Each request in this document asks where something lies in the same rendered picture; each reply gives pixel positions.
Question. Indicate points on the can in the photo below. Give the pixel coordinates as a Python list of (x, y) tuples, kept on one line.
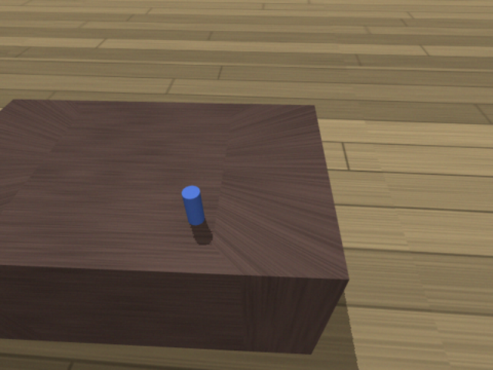
[(193, 205)]

